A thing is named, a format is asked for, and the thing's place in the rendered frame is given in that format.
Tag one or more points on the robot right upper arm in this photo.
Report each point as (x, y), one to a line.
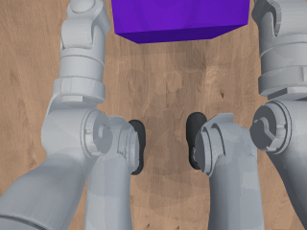
(280, 129)

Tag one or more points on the robot left shin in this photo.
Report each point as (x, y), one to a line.
(119, 120)

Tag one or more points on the robot right foot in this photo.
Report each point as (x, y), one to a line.
(193, 124)

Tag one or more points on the robot left upper arm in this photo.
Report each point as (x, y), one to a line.
(47, 197)

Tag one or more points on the right robot forearm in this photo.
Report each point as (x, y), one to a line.
(282, 34)

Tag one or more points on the left robot forearm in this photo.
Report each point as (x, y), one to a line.
(81, 57)

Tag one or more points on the carton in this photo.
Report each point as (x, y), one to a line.
(154, 21)

